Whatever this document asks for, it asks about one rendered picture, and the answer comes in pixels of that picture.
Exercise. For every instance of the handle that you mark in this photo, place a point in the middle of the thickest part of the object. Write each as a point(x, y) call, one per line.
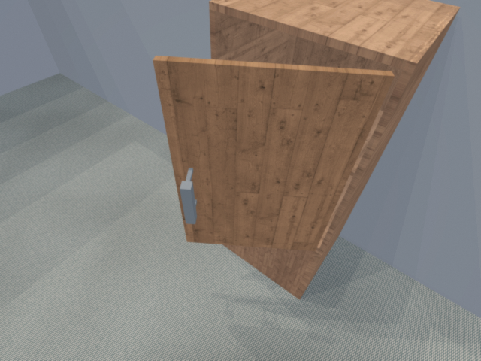
point(188, 198)

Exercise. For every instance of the cupboard door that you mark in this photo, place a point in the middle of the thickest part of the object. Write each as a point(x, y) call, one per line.
point(271, 145)

